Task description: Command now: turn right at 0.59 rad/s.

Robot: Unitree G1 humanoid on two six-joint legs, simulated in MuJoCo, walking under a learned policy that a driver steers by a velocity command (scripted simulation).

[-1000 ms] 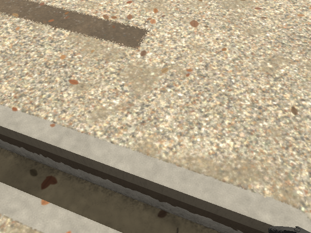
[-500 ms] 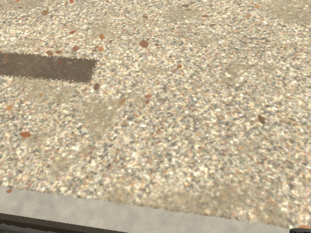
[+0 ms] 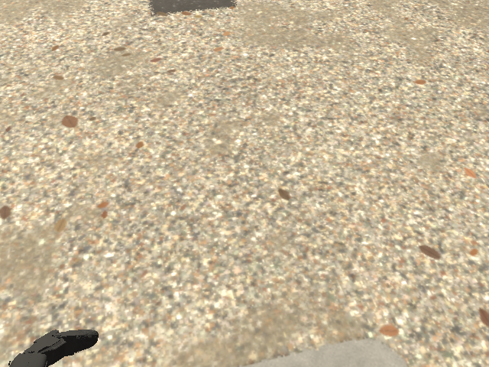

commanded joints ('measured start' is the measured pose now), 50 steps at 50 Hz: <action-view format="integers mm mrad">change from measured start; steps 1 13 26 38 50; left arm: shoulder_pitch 130 77 21 404 373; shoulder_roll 210 142 58 186 84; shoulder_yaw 84 71 26 57 37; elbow -14 -11 -30 81 218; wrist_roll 8 -15 -6 10 20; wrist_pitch -11 6 -64 -151 -200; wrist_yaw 8 -22 -80 -111 -9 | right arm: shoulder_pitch -16 123 154 137 -109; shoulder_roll -151 -172 -261 -233 -95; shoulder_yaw -45 -35 -58 -30 -25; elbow -69 -34 105 88 59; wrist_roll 8 31 33 96 53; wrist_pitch -11 14 -43 -84 5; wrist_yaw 2 -44 1 13 27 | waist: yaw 70 -48 -56 60 50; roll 107 185 127 -88 2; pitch -47 41 86 -81 174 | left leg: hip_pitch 157 290 337 -533 -511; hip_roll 446 360 430 94 31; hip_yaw -362 -149 68 -107 -22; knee -166 -399 -457 829 240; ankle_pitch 896 -90 112 -197 437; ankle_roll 285 176 196 18 -18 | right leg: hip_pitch -229 -305 -282 449 286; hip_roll -94 -214 -318 -533 -369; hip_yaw -81 -236 -296 121 -407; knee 526 274 -6 -564 -820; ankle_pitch -74 210 297 616 670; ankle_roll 75 96 -1 -345 -55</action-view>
